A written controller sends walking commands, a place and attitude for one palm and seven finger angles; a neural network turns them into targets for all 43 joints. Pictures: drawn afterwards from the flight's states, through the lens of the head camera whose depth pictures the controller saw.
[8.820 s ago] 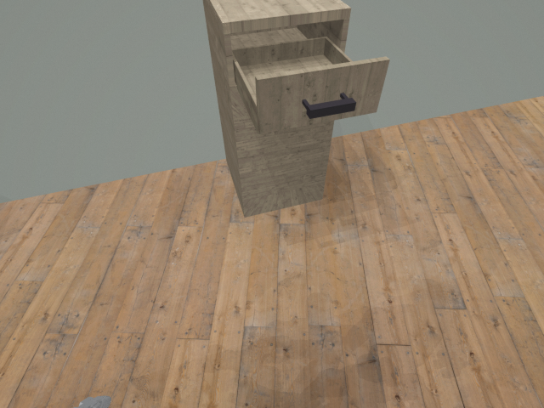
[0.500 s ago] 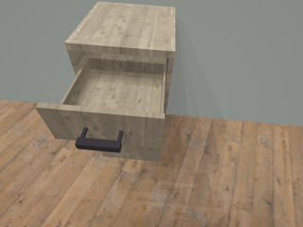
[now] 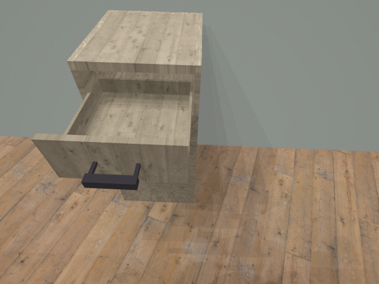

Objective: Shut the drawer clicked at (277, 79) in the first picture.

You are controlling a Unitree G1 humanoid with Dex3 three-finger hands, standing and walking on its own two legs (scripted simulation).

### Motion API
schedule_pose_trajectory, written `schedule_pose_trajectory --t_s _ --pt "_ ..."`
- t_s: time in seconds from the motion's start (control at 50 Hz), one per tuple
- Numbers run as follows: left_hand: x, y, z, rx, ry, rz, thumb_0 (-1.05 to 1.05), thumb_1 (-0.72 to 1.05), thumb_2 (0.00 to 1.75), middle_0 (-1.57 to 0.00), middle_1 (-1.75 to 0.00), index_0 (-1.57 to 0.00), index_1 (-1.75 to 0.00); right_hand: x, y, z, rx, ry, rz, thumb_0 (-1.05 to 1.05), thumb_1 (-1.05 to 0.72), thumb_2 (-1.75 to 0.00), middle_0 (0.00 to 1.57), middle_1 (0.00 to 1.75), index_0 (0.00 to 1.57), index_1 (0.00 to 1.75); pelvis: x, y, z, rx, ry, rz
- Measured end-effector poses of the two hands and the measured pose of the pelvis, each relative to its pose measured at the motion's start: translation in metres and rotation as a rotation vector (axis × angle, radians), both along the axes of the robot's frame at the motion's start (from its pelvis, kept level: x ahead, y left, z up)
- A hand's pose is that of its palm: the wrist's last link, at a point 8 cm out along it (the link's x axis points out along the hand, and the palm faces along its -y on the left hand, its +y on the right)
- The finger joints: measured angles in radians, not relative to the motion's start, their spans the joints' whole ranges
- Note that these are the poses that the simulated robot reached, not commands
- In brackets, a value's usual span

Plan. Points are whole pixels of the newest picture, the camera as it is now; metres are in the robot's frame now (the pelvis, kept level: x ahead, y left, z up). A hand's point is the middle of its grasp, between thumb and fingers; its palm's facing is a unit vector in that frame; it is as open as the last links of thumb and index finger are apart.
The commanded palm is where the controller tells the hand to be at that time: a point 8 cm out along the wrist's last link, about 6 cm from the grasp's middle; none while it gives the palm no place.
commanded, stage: look again from close up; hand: left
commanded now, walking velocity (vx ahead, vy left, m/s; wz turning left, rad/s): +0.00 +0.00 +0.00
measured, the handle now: (113, 173) +0.36 +0.21 +0.00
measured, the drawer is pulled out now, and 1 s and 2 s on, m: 0.30 0.30 0.30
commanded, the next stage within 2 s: come to a stop and stand still in 0.52 s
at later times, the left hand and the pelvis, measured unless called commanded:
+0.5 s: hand out of the picture +0.04 +0.21 -0.18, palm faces +0.02 -0.98 -0.21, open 7.4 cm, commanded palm none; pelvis +0.02 +0.03 -0.01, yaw +0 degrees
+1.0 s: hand out of the picture +0.04 +0.21 -0.18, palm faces +0.02 -0.98 -0.21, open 7.4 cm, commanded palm none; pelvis +0.03 +0.04 -0.01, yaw +0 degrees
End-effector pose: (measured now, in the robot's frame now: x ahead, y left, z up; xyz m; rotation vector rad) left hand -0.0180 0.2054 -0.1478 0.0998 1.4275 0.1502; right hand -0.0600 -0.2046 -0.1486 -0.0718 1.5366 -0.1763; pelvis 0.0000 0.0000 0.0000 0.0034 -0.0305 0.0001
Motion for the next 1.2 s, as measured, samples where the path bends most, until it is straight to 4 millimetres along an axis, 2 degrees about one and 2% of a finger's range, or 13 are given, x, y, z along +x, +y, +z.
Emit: schedule_pose_trajectory --t_s 0.06,0.12,0.22,0.32,0.44,0.62,0.84,1.02,1.2 --pt "0.003 -0.001 -0.001 0.006 -0.013 -0.023 0.0 0.91 0.9 -0.2 -0.3 -0.2 -0.3 -0.006 0.006 -0.002 0.019 0.014 -0.002 0.0 -0.91 -0.9 0.2 0.3 0.2 0.3 -0.001 0.002 -0.002 -0.015 0.008 -0.004" --pt "0.007 0.006 -0.005 0.009 -0.02 -0.049 0.01 0.91 0.9 -0.2 -0.3 -0.2 -0.3 0.0 0.012 -0.007 0.022 -0.018 -0.006 0.0 -0.91 -0.9 0.2 0.3 0.2 0.3 0.0 0.008 -0.008 -0.037 0.016 0.002" --pt "0.027 0.027 -0.007 0.031 -0.057 -0.048 0.01 0.91 0.9 -0.2 -0.3 -0.2 -0.3 0.019 0.025 -0.01 0.021 -0.086 0.012 0.0 -0.91 -0.9 0.2 0.3 0.2 0.3 0.006 0.018 -0.011 -0.025 0.012 0.007" --pt "0.045 0.046 -0.002 0.058 -0.112 -0.037 0.01 0.91 0.9 -0.2 -0.3 -0.2 -0.3 0.049 0.034 -0.01 0.029 -0.133 0.056 0.0 -0.91 -0.9 0.2 0.3 0.2 0.3 0.012 0.027 -0.009 -0.014 0.014 0.01" --pt "0.051 0.054 0.001 0.06 -0.107 -0.033 0.01 0.91 0.9 -0.2 -0.3 -0.19 -0.3 0.072 0.023 -0.004 -0.01 -0.144 0.087 0.02 -0.93 -0.9 0.2 0.3 0.2 0.3 0.02 0.033 -0.006 -0.005 0.02 0.007" --pt "0.044 0.048 -0.004 0.025 -0.037 -0.036 0.0 0.91 0.9 -0.2 -0.3 -0.19 -0.3 0.107 0.009 0.005 -0.059 -0.188 0.106 0.01 -0.91 -0.9 0.2 0.3 0.2 0.3 0.031 0.033 -0.004 -0.002 0.02 -0.003" --pt "0.044 0.045 -0.006 0.029 -0.022 -0.044 0.0 0.91 0.9 -0.2 -0.3 -0.2 -0.3 0.133 0.005 0.006 -0.073 -0.238 0.115 0.0 -0.91 -0.9 0.2 0.3 0.2 0.3 0.035 0.034 -0.006 -0.018 0.025 -0.007" --pt "0.057 0.058 -0.005 0.054 -0.105 -0.047 0.01 0.91 0.9 -0.2 -0.3 -0.2 -0.3 0.134 0.009 0.005 -0.069 -0.293 0.108 0.0 -0.92 -0.9 0.2 0.3 0.2 0.3 0.027 0.036 -0.009 -0.016 -0.005 0.004" --pt "0.057 0.061 0.001 0.055 -0.132 -0.057 0.0 0.91 0.9 -0.2 -0.3 -0.19 -0.3 0.113 0.01 0.008 -0.057 -0.258 0.111 0.0 -0.92 -0.9 0.2 0.3 0.2 0.3 0.02 0.036 -0.005 -0.008 0.002 0.005"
